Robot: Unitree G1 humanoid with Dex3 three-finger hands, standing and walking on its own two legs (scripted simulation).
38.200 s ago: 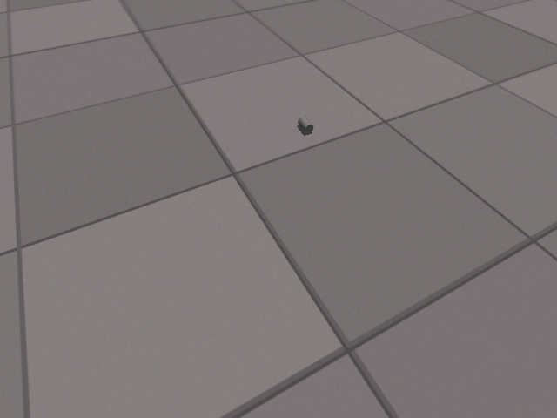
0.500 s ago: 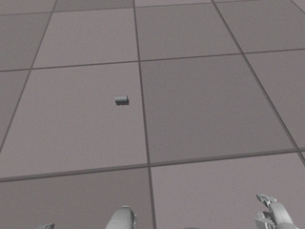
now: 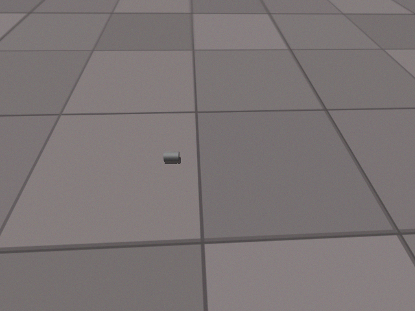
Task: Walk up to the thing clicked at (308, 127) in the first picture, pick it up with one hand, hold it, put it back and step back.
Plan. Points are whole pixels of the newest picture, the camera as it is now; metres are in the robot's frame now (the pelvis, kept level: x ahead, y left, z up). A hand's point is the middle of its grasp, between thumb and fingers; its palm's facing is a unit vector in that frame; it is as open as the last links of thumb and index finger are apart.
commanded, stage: step back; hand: left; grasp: from above
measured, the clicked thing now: (171, 156) +1.12 +0.22 -0.74
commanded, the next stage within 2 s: stand in 0.64 s
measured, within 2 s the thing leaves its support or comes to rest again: neither
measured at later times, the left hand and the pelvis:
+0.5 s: hand out of the picture +0.11 +0.29 -0.16, palm faces +0.06 -0.93 -0.37, open 7.4 cm; pelvis +0.05 +0.02 -0.01, yaw +1 degrees
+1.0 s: hand out of the picture +0.14 +0.26 -0.14, palm faces -0.01 -0.94 -0.34, open 7.4 cm; pelvis +0.06 +0.01 +0.01, yaw +0 degrees
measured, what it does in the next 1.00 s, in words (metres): steps on the spot: right foot, then left foot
